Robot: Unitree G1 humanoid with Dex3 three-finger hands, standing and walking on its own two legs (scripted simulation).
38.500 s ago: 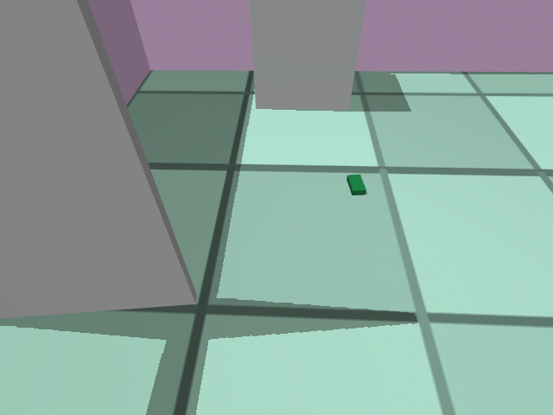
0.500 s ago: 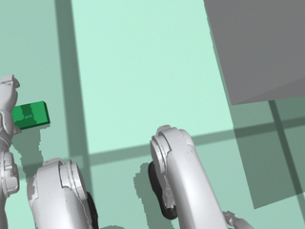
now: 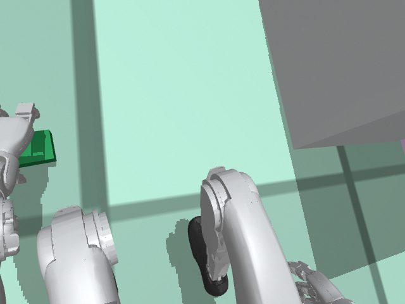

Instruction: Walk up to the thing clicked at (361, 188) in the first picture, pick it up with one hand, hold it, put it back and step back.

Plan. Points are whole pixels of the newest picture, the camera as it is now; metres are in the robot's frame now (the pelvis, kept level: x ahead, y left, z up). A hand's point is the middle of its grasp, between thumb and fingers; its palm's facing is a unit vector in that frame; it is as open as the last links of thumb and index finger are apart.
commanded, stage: rest palm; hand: left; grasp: from above
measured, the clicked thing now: (21, 150) +0.47 +0.28 -0.29
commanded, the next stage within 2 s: close in 1.22 s
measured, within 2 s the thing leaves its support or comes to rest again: neither
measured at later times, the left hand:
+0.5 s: hand (15, 155) +0.45 +0.28 -0.25, palm faces -0.50 -0.13 -0.86, open 14.2 cm
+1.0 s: hand (23, 153) +0.46 +0.26 -0.26, palm faces -0.43 -0.11 -0.90, open 14.3 cm
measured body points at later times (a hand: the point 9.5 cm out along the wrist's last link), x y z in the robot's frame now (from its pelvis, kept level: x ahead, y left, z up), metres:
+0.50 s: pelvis +0.01 +0.00 -0.01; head +0.29 +0.09 +0.33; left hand +0.48 +0.28 -0.20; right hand +0.02 -0.26 -0.08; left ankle +0.07 +0.13 -0.27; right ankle +0.11 -0.14 -0.27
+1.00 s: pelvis +0.00 +0.01 -0.01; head +0.27 +0.12 +0.33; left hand +0.48 +0.27 -0.21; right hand +0.05 -0.26 -0.06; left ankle +0.07 +0.13 -0.27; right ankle +0.11 -0.14 -0.27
